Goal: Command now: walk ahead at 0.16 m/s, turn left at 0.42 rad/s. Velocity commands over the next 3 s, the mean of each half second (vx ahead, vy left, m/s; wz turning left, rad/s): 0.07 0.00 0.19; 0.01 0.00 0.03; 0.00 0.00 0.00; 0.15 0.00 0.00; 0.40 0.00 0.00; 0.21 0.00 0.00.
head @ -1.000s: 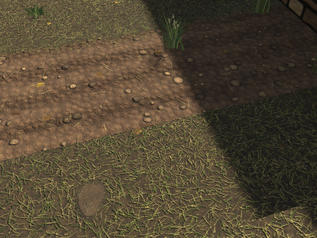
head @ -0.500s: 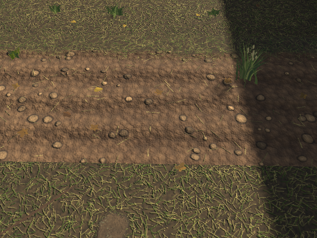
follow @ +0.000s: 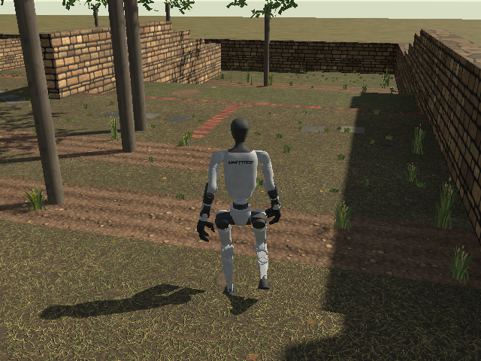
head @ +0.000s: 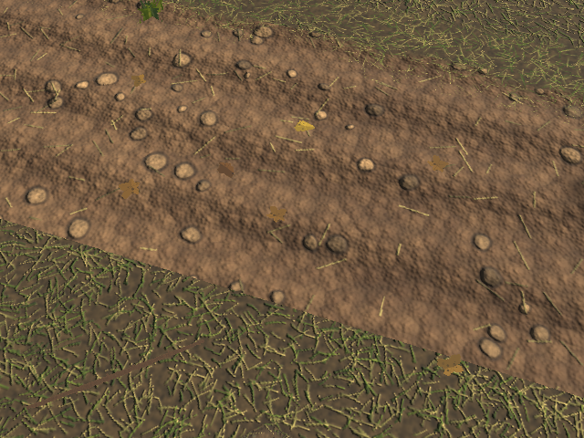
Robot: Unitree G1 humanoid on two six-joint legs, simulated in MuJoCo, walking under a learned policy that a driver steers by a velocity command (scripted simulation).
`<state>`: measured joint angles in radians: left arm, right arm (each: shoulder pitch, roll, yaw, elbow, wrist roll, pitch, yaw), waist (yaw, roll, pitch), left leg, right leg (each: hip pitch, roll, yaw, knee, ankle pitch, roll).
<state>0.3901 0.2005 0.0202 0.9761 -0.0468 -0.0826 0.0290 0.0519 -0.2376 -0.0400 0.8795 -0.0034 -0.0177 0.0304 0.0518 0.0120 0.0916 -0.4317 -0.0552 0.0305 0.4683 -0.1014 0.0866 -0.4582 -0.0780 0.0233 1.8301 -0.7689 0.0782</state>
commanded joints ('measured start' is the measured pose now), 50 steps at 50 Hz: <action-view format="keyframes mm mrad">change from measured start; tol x8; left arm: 1 97 69 16 -106 2 2 14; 9 -153 65 36 -157 33 24 23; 14 -228 212 82 -175 85 36 3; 19 -361 85 51 -182 61 57 -23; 50 -305 74 69 2 39 88 1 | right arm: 1 100 -150 -25 -58 15 19 -35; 3 -3 -169 -25 -68 10 -7 -24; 12 60 -70 -14 -11 14 -12 -59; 15 326 -15 -9 60 5 -19 -58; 19 201 -58 -23 64 -5 59 -72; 50 291 -13 -16 240 4 14 -84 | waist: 1 -14 -159 -424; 4 43 -9 -147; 8 -12 118 -259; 13 0 45 -200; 16 -105 -253 -254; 21 -89 -122 -137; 30 -64 -28 -188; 50 -56 -12 -68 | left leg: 1 492 482 -418 -72 541 328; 3 2 367 -252 -146 594 268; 4 -61 273 -172 -145 583 230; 9 91 225 -124 -85 529 176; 12 53 206 -163 -36 193 90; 15 -24 23 -68 172 -367 -75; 19 134 74 -65 54 -238 -81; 28 140 78 -74 -7 -134 -94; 50 128 82 -54 -60 -180 -91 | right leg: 1 -410 -72 69 -108 268 13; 2 -262 -82 57 -172 303 21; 6 21 3 -4 -908 642 24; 12 209 31 15 -1274 828 -47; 14 351 -107 126 -1317 1263 -128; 15 355 -185 207 -1352 1181 -234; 17 232 -173 285 -1445 735 -249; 20 113 -64 152 -1459 434 -144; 28 328 -25 70 -1326 917 -172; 50 300 38 15 -1338 724 -130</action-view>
